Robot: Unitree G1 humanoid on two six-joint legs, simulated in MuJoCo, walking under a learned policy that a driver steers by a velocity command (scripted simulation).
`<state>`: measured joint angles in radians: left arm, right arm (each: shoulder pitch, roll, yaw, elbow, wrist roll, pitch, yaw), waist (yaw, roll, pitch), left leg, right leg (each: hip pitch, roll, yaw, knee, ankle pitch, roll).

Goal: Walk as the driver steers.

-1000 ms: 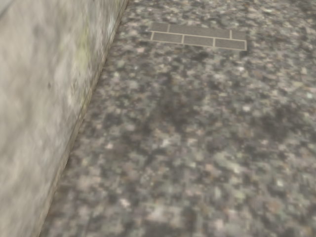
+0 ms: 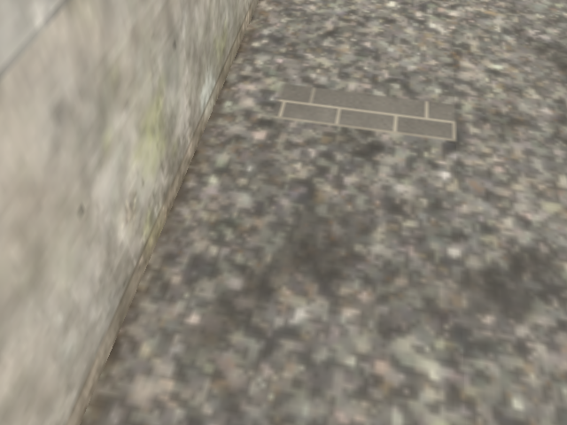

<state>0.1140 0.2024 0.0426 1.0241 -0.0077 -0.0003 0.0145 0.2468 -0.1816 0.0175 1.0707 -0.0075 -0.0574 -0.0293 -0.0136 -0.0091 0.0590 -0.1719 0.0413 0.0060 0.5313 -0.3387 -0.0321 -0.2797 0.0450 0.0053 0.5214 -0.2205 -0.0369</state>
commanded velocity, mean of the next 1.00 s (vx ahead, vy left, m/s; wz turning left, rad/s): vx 0.00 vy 0.00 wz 0.00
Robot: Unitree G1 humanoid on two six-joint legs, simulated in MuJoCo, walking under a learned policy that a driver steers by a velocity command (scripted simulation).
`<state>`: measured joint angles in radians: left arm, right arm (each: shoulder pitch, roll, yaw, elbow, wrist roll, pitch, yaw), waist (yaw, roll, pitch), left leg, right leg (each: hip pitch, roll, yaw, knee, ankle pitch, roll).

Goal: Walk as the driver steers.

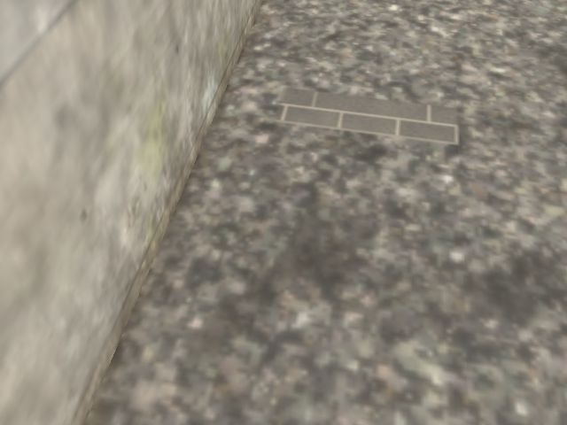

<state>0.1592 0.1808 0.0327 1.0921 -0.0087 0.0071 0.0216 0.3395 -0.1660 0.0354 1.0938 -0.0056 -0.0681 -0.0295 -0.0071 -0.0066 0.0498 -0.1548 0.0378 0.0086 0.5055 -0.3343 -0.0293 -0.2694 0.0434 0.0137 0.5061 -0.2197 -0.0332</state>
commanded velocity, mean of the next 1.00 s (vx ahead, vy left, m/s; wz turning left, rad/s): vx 0.18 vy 0.00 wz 0.00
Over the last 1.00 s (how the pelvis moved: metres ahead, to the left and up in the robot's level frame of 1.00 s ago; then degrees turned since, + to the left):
0.01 0.00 0.00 0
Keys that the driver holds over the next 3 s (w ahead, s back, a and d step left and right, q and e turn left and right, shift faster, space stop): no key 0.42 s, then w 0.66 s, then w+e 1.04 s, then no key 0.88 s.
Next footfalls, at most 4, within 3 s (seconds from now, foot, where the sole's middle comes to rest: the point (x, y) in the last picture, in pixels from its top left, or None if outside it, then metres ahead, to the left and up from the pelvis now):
1.18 right None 0.44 -0.06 -0.77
1.66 left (254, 335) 0.72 0.09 -0.77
2.18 right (404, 281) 0.88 -0.32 -0.77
2.68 left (359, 221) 1.10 -0.21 -0.77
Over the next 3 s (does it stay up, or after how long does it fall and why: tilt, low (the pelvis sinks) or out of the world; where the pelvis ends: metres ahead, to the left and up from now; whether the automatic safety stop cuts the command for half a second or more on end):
stays up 0.95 -0.26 0.00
